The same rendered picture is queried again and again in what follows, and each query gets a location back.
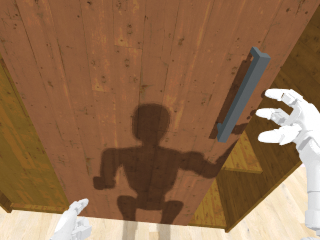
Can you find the right robot forearm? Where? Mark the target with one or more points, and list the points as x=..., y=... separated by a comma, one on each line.
x=309, y=153

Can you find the handle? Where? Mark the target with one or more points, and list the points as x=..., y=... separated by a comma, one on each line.
x=249, y=83

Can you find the wardrobe door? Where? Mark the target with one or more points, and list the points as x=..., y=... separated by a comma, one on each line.
x=126, y=95
x=26, y=173

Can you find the robot right hand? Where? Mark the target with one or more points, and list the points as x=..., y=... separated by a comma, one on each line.
x=305, y=117

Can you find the robot left hand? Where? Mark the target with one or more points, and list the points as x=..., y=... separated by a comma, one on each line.
x=78, y=228

